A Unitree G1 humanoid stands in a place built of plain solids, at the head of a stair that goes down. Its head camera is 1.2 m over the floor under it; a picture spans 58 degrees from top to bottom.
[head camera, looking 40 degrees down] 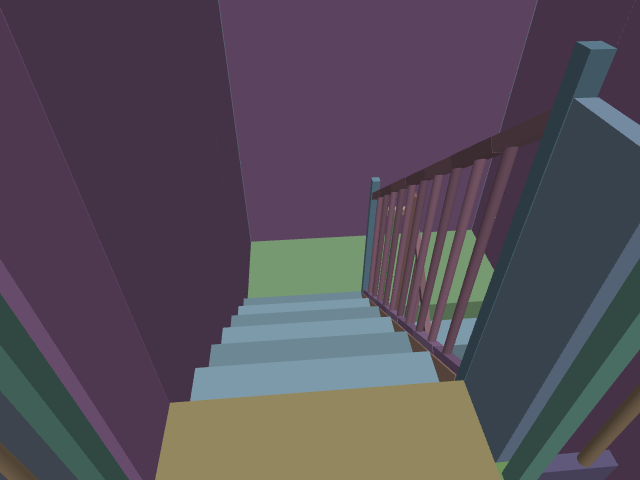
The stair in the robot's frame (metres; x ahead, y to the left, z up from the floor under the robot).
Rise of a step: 0.21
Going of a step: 0.26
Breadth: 0.90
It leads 5 degrees to the left of straight ahead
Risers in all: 7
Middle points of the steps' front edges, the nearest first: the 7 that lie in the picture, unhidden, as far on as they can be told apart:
0.71 0.00 0.00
0.97 0.02 -0.21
1.23 0.04 -0.41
1.49 0.07 -0.62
1.75 0.09 -0.83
2.01 0.11 -1.04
2.27 0.13 -1.25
